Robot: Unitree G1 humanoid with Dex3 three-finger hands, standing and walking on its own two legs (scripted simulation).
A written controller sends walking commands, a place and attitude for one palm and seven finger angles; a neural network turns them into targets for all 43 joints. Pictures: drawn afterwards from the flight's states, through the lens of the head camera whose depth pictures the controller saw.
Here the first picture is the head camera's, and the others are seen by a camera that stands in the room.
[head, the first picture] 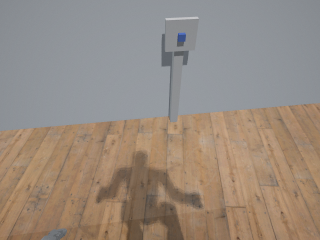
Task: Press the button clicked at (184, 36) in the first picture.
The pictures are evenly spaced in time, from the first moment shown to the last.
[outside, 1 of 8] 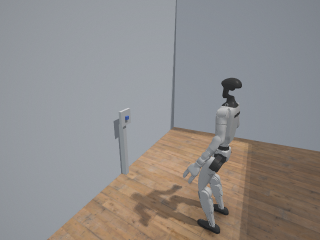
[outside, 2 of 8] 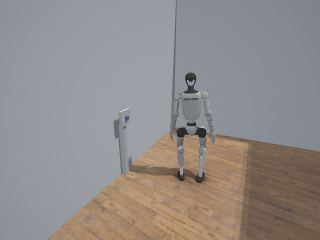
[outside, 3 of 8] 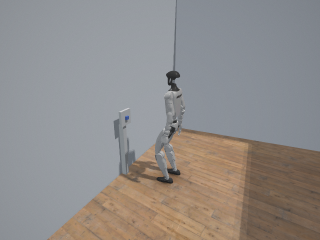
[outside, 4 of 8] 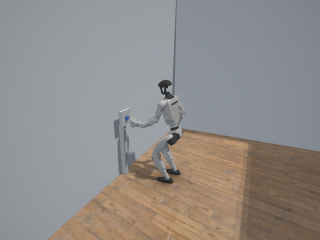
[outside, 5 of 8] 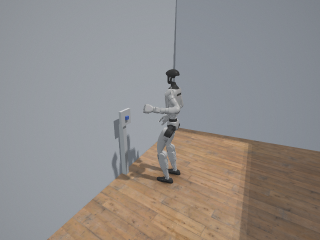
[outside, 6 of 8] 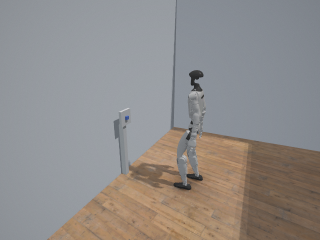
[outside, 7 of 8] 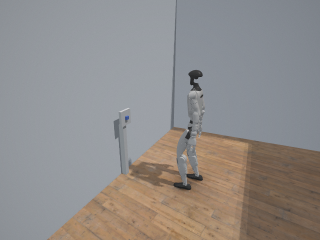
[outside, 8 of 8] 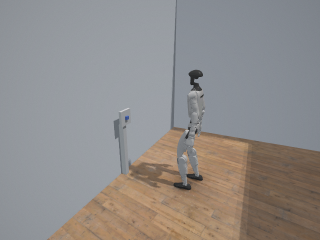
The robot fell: no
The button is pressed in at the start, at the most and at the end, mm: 0 10 0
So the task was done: no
